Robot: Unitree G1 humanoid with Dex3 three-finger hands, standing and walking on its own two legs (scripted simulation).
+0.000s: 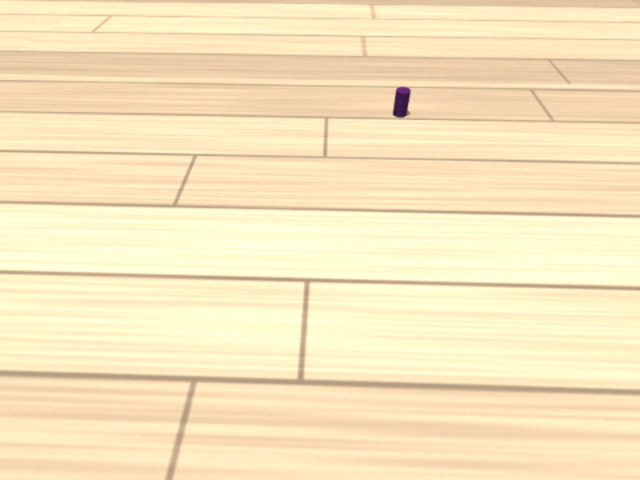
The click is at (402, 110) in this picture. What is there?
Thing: squat round
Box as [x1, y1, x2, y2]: [393, 87, 410, 117]
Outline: 405,87 399,87 396,89 393,114 399,117 404,116 406,113 410,90
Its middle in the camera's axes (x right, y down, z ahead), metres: +0.49 -0.87 +2.39
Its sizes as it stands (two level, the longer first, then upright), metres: 0.085 0.085 0.155
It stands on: the floor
